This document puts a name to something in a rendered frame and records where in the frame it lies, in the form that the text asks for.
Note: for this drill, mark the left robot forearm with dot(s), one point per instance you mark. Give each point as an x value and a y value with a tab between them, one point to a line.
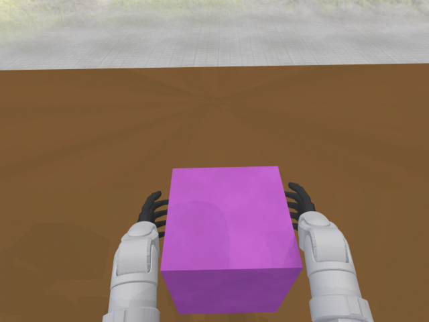
134	281

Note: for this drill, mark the carton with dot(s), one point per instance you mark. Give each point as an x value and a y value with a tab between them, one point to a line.
229	244

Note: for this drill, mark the robot left hand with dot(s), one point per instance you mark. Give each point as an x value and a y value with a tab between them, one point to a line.
148	214

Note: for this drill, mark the right robot forearm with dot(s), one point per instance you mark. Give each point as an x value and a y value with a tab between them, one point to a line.
336	296

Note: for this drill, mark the robot right hand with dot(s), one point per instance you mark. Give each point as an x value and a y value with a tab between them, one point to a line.
303	204

